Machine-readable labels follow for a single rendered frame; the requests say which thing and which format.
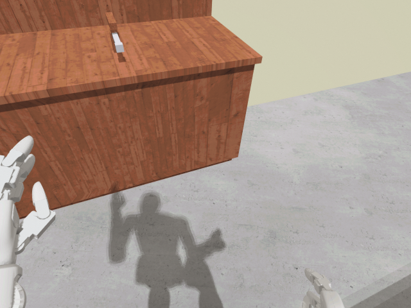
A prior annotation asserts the robot left hand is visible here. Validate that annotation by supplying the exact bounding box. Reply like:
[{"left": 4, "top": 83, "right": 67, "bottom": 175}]
[{"left": 0, "top": 135, "right": 55, "bottom": 266}]

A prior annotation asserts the robot left forearm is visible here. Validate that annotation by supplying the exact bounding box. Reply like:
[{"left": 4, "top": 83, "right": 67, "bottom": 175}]
[{"left": 0, "top": 264, "right": 26, "bottom": 308}]

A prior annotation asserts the tap lever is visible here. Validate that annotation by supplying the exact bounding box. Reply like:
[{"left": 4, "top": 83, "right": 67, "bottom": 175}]
[{"left": 112, "top": 33, "right": 124, "bottom": 53}]

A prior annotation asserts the robot right hand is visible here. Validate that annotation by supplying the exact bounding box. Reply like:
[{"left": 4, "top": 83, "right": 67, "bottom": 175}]
[{"left": 299, "top": 268, "right": 345, "bottom": 308}]

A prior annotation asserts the counter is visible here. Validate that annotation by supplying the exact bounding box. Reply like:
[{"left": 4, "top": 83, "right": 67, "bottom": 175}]
[{"left": 0, "top": 0, "right": 262, "bottom": 219}]

